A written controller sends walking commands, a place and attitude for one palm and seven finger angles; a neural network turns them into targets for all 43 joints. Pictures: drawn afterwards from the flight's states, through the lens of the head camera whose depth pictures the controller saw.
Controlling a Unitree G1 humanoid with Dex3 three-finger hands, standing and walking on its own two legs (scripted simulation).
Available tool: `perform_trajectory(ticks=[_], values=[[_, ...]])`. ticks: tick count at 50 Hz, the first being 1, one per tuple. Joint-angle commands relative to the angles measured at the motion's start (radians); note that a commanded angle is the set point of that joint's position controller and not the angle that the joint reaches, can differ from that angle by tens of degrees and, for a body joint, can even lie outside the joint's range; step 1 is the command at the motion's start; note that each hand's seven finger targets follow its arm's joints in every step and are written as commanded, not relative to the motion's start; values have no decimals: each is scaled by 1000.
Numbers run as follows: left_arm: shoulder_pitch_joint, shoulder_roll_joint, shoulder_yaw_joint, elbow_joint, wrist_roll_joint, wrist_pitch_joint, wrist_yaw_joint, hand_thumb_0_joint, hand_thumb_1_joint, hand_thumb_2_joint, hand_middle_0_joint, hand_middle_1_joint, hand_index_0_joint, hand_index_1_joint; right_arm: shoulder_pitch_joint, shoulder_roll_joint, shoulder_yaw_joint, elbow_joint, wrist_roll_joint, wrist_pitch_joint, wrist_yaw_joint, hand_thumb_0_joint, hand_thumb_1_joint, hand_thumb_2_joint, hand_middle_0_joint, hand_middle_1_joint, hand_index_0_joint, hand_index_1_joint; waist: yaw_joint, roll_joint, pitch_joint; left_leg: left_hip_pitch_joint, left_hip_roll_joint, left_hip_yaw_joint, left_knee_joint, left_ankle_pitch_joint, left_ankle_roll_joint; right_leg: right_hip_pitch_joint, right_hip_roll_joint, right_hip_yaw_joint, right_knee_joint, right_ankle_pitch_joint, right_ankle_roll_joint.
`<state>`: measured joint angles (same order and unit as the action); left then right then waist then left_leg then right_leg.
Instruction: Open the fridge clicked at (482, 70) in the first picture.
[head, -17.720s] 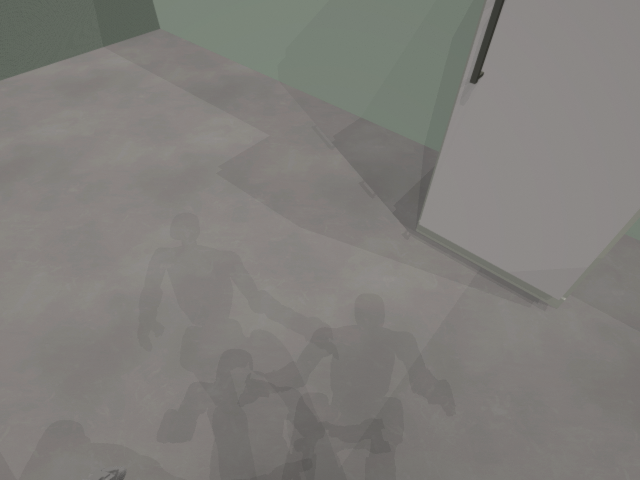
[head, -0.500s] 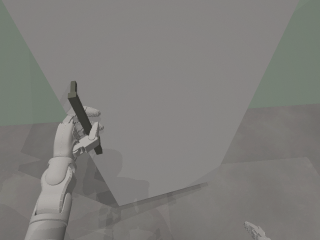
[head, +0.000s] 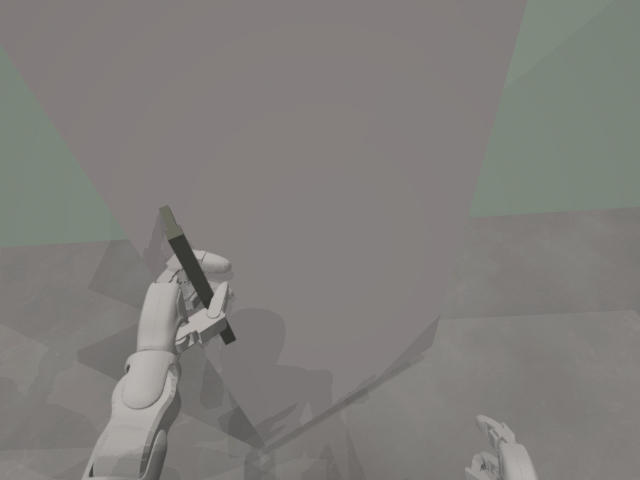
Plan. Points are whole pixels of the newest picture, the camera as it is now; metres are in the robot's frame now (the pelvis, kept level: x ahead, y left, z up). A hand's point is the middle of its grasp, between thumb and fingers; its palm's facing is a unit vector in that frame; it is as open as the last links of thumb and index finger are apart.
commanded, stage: walk backward, drawing the door open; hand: left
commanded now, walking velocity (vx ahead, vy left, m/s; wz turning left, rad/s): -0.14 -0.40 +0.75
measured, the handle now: (201, 283) +0.34 +0.16 +0.09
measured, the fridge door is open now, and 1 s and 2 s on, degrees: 28 61 74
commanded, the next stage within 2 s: stop walking and hold the door back in 1.26 s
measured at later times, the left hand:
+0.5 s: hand (322, 418) +0.17 +0.00 +0.09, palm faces +0.17 -0.97 -0.15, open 5.6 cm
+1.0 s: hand (464, 469) +0.13 -0.12 +0.09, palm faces +0.69 -0.69 -0.20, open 5.8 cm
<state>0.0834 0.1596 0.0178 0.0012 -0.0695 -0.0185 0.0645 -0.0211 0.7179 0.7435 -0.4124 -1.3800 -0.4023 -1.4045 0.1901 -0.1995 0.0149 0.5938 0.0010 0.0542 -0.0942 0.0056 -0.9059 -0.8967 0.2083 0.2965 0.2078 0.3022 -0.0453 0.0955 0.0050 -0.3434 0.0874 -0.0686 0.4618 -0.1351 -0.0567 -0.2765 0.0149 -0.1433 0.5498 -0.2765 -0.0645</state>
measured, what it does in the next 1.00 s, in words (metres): steps to the right, turning left: left foot, then right foot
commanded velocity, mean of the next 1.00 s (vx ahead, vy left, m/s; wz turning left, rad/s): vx -0.16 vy -0.40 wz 0.75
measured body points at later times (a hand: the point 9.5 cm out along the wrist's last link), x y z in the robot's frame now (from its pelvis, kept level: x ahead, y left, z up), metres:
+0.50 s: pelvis -0.05 -0.16 +0.00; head -0.01 -0.15 +0.44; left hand +0.16 +0.05 +0.10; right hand +0.16 -0.30 -0.12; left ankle -0.02 +0.07 -0.73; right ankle -0.02 -0.30 -0.74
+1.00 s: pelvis +0.02 -0.38 -0.02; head +0.08 -0.35 +0.43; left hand +0.09 -0.09 +0.10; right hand +0.29 -0.40 -0.14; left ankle -0.10 -0.23 -0.67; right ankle +0.15 -0.42 -0.73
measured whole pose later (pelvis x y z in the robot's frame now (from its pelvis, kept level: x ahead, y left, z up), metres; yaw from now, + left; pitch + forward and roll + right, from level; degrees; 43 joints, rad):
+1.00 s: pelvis +0.02 -0.38 -0.02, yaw +51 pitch -1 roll +0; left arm 0.14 0.13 -0.13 -0.29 0.03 -0.06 0.03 -0.01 0.69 0.81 -0.47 -1.40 -0.34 -1.41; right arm 0.14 -0.19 -0.03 0.65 -0.01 -0.10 -0.08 0.01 -0.91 -0.90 0.21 0.30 0.21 0.30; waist -0.01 0.07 0.17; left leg -0.57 0.09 -0.08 1.10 -0.54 -0.04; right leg -0.40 -0.07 -0.07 0.71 -0.29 0.01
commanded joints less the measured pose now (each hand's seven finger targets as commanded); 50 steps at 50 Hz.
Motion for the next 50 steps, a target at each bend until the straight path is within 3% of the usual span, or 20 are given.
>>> perform_trajectory(ticks=[1,6,10,12,13,18,22,25,26,27,29,33,34,35,36,39,42,45,48,50], values=[[-178,108,0,-280,21,-54,-9,0,900,900,-450,-1400,-450,-1400,-127,-67,-37,-108,-7,-77,-21,0,-900,-900,200,300,200,300,-21,-177,-129,114,-88,66,146,-150,36,-151,-114,87,-230,-271,37],[-145,84,-27,-310,44,-67,-15,0,900,900,-450,-1400,-450,-1400,-122,-65,-38,-85,-20,-139,-39,0,-900,-900,200,300,200,300,10,-265,-51,-106,-63,131,597,-287,29,-83,-268,65,-226,-83,-87],[-188,23,-115,-396,42,-107,-29,0,900,900,-450,-1400,-450,-1400,-2,-88,-28,-67,-40,-212,-49,0,-900,-900,200,300,200,300,-49,-61,-21,123,32,22,99,-137,65,-142,-175,-38,152,136,-46],[-188,18,-143,-450,62,-152,-41,0,900,900,-450,-1400,-450,-1400,-11,-152,-46,-89,-77,-232,-15,0,-900,-900,200,300,200,300,-22,217,-66,292,431,-807,-335,22,259,-441,-3,192,708,-194,171],[-188,77,-106,-494,95,-168,-51,0,900,900,-450,-1400,-450,-1400,-86,-133,-50,-89,-86,-229,-7,0,-900,-900,200,300,200,300,-2,129,-74,160,425,-836,-312,-136,231,-428,-38,280,787,-155,121],[-114,-43,-172,-448,86,-139,-55,0,900,900,-450,-1400,-450,-1400,-125,-122,-72,-64,-46,-211,16,0,-900,-900,200,300,200,300,48,14,-133,-92,167,-278,-227,-361,114,-8,8,189,368,-115,98],[-175,-31,-210,-474,93,-150,-45,0,900,900,-450,-1400,-450,-1400,-96,-83,-74,-60,-12,-234,22,0,-900,-900,200,300,200,300,-6,115,-240,56,-11,-127,-134,-320,54,149,71,36,-148,-104,98],[-173,10,-187,-552,82,-161,-35,0,900,900,-450,-1400,-450,-1400,-81,1,-54,-55,-9,-224,27,0,-900,-900,200,300,200,300,-30,-24,-248,86,-109,60,170,-112,22,44,-102,62,-130,131,20],[-93,7,-168,-444,70,-133,-33,0,900,900,-450,-1400,-450,-1400,-70,-28,-79,-51,6,-217,16,0,-900,-900,200,300,200,300,-19,-223,-235,78,-134,124,295,-160,11,-16,-158,50,-175,67,-5],[-107,24,-146,-464,77,-126,-38,0,900,900,-450,-1400,-450,-1400,-106,-45,-89,-64,1,-225,-4,0,-900,-900,200,300,200,300,16,-372,-208,40,-115,144,507,-234,18,-66,-223,97,-229,61,-55],[-192,-5,-184,-460,99,-131,-56,0,900,900,-450,-1400,-450,-1400,-166,-35,-71,-79,-12,-249,-33,0,-900,-900,200,300,200,300,25,-365,-58,-120,-74,132,755,-377,33,-107,-297,126,-199,195,-135],[-134,-86,-256,-428,89,-170,-77,0,900,900,-450,-1400,-450,-1400,-7,-43,-48,-76,-32,-270,-38,0,-900,-900,200,300,200,300,-70,-186,-76,196,-3,91,64,-60,77,-158,-149,-43,340,434,-32],[-114,-104,-278,-406,86,-187,-82,0,900,900,-450,-1400,-450,-1400,-8,-117,-78,-91,-48,-271,-30,0,-900,-900,200,300,200,300,-69,50,-81,457,264,-324,-112,439,178,-474,-33,-22,598,13,73],[-138,-81,-263,-481,110,-219,-80,0,900,900,-450,-1400,-450,-1400,-39,-147,-74,-103,-68,-261,3,0,-900,-900,200,300,200,300,-36,95,-132,500,475,-676,-179,518,294,-539,-15,156,768,-294,134],[-112,-46,-234,-462,134,-226,-76,0,900,900,-450,-1400,-450,-1400,-100,-172,-83,-106,-61,-247,17,0,-900,-900,200,300,200,300,-22,-11,-102,352,501,-696,-164,341,327,-511,-64,267,801,-227,112],[-110,3,-167,-593,112,-211,-69,0,900,900,-450,-1400,-450,-1400,-160,-145,-84,-97,-46,-239,32,0,-900,-900,200,300,200,300,20,96,-51,37,344,-401,-120,-65,237,-289,-105,304,619,-117,106],[-32,-55,-175,-548,87,-163,-48,0,900,900,-450,-1400,-450,-1400,-127,-117,-78,-129,-8,-236,32,0,-900,-900,200,300,200,300,53,102,-146,-229,107,-61,-107,-418,92,220,17,63,137,-16,102],[-155,24,-154,-650,99,-147,-27,0,900,900,-450,-1400,-450,-1400,-108,-23,-59,-136,15,-230,18,0,-900,-900,200,300,200,300,13,-127,-216,-38,-96,155,283,-402,18,64,-98,90,-220,-111,56],[-108,109,-65,-547,112,-115,-28,0,900,900,-450,-1400,-450,-1400,-104,-35,-89,-120,-9,-224,-10,0,-900,-900,200,300,200,300,36,-475,-186,-143,-96,119,984,-489,26,-104,-373,397,-293,-121,-149],[-148,63,-77,-570,100,-141,-36,0,900,900,-450,-1400,-450,-1400,-139,-9,-52,-138,-18,-222,-10,0,-900,-900,200,300,200,300,30,-338,-125,-130,-31,144,769,-474,34,-18,-293,126,-149,146,-130]])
